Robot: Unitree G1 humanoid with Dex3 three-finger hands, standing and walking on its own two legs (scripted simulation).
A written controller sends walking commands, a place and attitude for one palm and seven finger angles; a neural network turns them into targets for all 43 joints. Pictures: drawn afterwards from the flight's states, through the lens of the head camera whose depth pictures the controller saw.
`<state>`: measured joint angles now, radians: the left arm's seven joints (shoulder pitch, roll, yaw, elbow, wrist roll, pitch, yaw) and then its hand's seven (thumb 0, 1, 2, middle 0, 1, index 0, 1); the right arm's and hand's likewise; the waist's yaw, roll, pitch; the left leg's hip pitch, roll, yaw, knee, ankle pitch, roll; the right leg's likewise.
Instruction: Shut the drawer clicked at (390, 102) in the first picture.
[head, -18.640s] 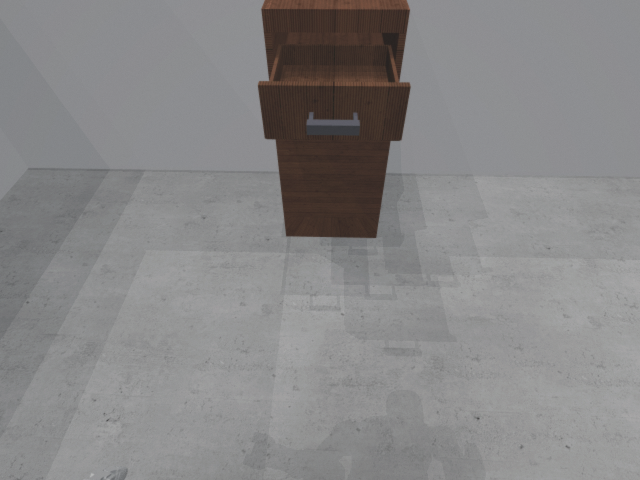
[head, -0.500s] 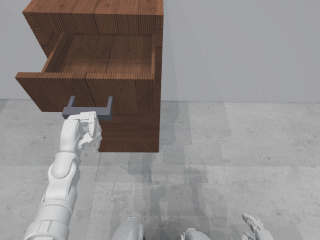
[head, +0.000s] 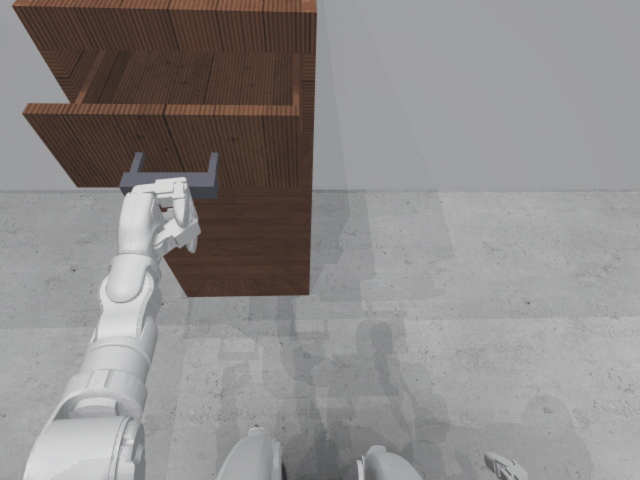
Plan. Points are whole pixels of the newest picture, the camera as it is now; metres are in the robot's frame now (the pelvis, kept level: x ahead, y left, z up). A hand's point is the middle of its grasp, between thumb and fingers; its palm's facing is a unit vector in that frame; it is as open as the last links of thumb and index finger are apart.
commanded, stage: push the drawer shut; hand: left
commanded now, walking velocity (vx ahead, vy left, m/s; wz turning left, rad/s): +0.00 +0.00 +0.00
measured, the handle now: (174, 172) +0.50 +0.20 +0.06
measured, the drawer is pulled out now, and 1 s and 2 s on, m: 0.13 0.01 0.00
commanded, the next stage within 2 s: pull the fist back off the drawer in 1.32 s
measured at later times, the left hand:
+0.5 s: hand (202, 181) +0.49 +0.16 +0.06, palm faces +0.04 -1.00 -0.04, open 3.1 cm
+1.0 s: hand (207, 151) +0.54 +0.16 +0.06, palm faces +0.04 -1.00 -0.05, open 3.3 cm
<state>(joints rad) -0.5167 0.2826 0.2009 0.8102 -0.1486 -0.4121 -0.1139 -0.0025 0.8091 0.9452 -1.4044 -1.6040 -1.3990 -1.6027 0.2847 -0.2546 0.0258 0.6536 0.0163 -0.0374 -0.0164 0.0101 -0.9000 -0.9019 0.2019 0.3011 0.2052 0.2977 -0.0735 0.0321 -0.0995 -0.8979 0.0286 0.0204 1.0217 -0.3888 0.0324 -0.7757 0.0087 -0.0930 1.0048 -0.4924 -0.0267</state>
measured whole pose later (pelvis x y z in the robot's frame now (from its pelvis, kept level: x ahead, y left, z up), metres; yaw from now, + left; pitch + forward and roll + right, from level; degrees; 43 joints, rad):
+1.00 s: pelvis +0.00 +0.00 -0.02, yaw -2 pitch +23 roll -4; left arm -0.98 0.51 0.38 1.24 -0.03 -0.40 -0.12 0.05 0.83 0.96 -1.40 -1.60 -1.40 -1.60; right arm 0.37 -0.27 0.04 0.66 -0.03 0.04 0.01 0.01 -0.90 -0.90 0.20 0.30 0.21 0.30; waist -0.20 0.05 -0.11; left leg -1.10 0.06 0.00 1.12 -0.42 0.03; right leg -0.97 0.04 -0.10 1.07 -0.50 -0.03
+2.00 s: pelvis +0.00 +0.02 -0.02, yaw -4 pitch +24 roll -5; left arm -0.98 0.52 0.40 1.16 -0.03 -0.35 -0.09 0.02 0.84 0.91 -1.40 -1.60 -1.40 -1.60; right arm 0.42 -0.26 0.05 0.63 -0.03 0.05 0.04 0.01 -0.90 -0.90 0.20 0.30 0.21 0.30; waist -0.21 0.05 -0.10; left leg -1.13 0.07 0.02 1.11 -0.41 0.05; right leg -0.99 0.05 -0.08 1.05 -0.48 -0.01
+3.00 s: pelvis +0.04 -0.01 +0.07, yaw +0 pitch -1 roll +0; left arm 0.08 0.31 0.15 0.07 -0.09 -0.05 0.09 0.02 0.90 0.90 -1.41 -1.60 -1.40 -1.60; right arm 0.16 -0.24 0.05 0.56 0.04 0.03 -0.07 0.01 -0.90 -0.90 0.20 0.30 0.20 0.30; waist 0.02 0.06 -0.01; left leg -0.27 0.00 0.05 0.52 -0.25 0.02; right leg -0.16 0.01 -0.05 0.50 -0.33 -0.02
